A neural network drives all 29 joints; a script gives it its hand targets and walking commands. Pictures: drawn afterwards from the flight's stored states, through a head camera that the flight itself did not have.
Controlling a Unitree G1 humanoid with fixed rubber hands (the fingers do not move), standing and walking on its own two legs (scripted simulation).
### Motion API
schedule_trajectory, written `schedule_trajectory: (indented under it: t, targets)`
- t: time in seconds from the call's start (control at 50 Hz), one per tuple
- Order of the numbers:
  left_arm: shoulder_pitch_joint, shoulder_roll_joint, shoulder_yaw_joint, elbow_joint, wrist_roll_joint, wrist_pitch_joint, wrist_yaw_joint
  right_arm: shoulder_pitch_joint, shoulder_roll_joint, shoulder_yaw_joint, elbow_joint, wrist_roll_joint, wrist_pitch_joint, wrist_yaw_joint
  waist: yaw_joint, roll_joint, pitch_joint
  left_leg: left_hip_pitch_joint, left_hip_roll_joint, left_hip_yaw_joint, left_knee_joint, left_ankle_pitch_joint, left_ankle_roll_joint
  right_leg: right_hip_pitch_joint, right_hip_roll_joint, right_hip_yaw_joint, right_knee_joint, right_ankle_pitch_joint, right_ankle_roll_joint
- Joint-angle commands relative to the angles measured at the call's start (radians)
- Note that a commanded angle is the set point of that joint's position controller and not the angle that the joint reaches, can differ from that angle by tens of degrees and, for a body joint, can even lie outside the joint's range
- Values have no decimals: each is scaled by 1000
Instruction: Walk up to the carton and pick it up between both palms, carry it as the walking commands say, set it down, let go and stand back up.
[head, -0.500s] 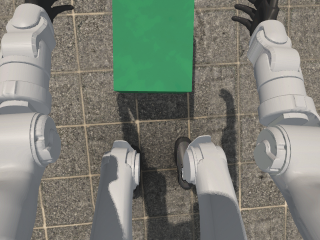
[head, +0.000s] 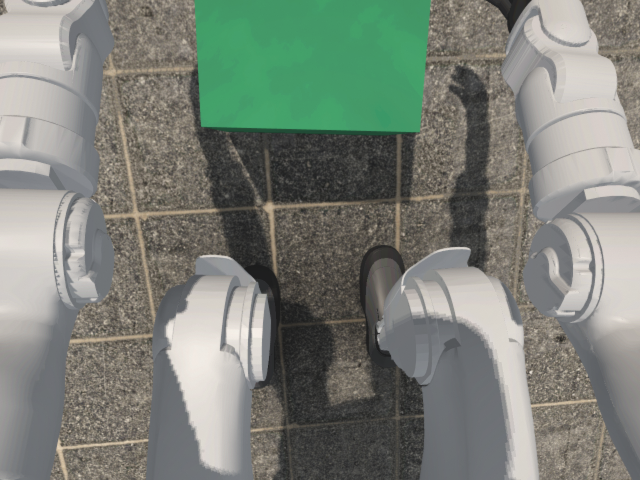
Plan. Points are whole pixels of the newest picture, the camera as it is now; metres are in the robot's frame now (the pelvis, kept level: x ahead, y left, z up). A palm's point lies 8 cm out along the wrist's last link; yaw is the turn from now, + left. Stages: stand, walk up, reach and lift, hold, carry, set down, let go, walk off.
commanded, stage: reach and lift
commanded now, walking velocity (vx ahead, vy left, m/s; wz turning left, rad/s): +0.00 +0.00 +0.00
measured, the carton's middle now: out of the picture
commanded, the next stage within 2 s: none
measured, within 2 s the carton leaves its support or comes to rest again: leaves its support in 1.90 s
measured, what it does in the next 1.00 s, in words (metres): stands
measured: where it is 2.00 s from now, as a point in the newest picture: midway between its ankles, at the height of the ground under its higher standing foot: (322, 335)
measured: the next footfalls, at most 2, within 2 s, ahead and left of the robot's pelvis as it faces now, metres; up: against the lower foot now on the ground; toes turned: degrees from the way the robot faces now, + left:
none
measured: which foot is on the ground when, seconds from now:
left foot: down 0.00-1.00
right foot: down 0.00-1.00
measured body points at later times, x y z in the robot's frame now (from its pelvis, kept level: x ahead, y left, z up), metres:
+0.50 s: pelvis -0.01 +0.00 -0.04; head +0.37 +0.02 +0.19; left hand +0.57 +0.21 -0.22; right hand +0.55 -0.20 -0.22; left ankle +0.09 +0.09 -0.35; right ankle +0.12 -0.12 -0.35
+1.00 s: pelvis -0.01 +0.00 -0.03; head +0.37 +0.02 +0.19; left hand +0.57 +0.17 -0.22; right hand +0.56 -0.16 -0.22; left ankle +0.09 +0.09 -0.35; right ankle +0.12 -0.12 -0.35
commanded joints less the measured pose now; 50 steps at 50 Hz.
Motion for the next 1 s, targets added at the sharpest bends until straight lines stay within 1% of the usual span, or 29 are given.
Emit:
schedule_trajectory:
  t: [0.0,0.04,0.06,0.08,0.12,0.16,0.2,0.34,0.48,0.62,0.96,0.98]
  targets:
    - [-296,126,-11,-77,-19,-30,7,-256,-147,9,-67,20,-33,0,-16,76,-1180,566,39,-85,-176,365,-36,626,-2,-7,-32,354,10]
    - [-313,128,-24,-68,-31,-37,9,-270,-157,21,-51,34,-41,1,-16,76,-1163,559,42,-91,-153,365,-35,617,-6,-2,-10,359,9]
    - [-315,120,-27,-46,-32,-39,9,-280,-159,32,-32,37,-45,3,-9,74,-1120,529,43,-92,-150,335,-30,598,-10,0,0,337,7]
    - [-332,129,-24,-69,-33,-44,10,-302,-164,32,-57,42,-50,2,-6,67,-1115,527,45,-97,-143,348,-29,603,-8,3,7,355,8]
    - [-352,146,-26,-79,-41,-55,16,-316,-178,34,-53,48,-58,-2,-7,63,-1110,523,46,-100,-116,385,-31,611,-8,9,28,394,6]
    - [-355,152,-35,-54,-52,-60,17,-310,-185,38,-20,55,-60,-3,-10,66,-1078,513,49,-104,-99,380,-31,608,-10,16,42,398,6]
    - [-353,146,-42,-24,-59,-61,11,-307,-179,43,6,61,-62,1,-11,69,-1023,491,52,-110,-91,360,-29,591,-14,25,50,388,5]
    - [-356,143,-54,9,-76,-58,-6,-296,-166,55,30,68,-59,12,-16,72,-992,489,59,-115,-81,339,-23,594,-25,35,60,380,-1]
    - [-369,137,-53,19,-71,-54,-13,-312,-150,64,29,76,-56,15,-10,65,-966,479,61,-114,-86,303,-20,598,-26,39,59,351,-5]
    - [-399,119,-62,15,-62,-53,-11,-335,-132,67,40,79,-55,11,-11,68,-964,497,58,-114,-89,291,-20,601,-18,38,56,328,-7]
    - [-403,12,-78,-3,-19,-70,18,-337,-36,63,47,52,-76,-2,-12,76,-965,534,30,-112,-89,352,-32,593,22,25,48,345,4]
    - [-403,-4,-82,-3,-21,-70,17,-339,-28,64,46,50,-77,-1,-17,77,-963,536,29,-112,-89,354,-33,591,24,24,46,346,4]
